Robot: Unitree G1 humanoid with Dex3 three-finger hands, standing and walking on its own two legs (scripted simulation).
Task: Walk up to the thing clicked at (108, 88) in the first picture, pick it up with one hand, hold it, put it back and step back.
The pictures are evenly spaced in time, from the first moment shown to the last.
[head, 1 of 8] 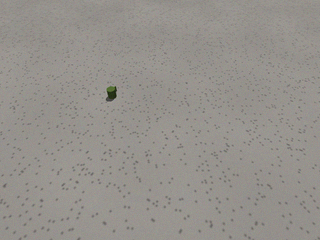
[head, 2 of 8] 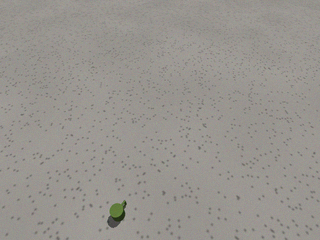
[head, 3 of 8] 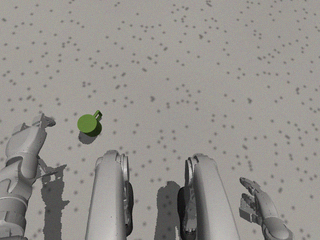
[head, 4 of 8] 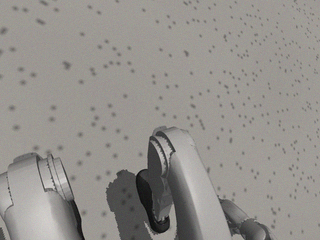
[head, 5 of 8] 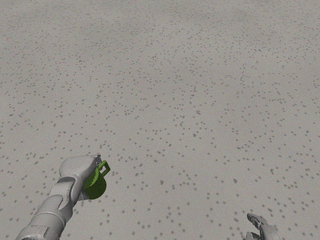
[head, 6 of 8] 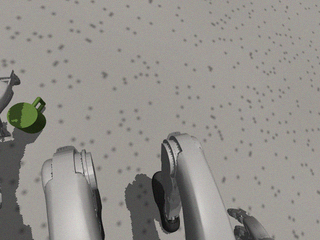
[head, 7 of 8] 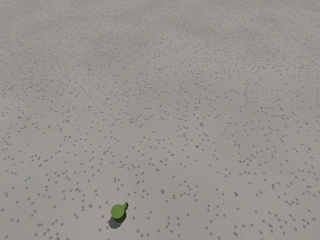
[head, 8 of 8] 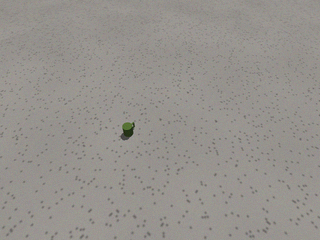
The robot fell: no
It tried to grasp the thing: yes
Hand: left
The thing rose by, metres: 0.66
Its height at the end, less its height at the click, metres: +0.00
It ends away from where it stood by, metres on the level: 0.02
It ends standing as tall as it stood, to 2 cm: yes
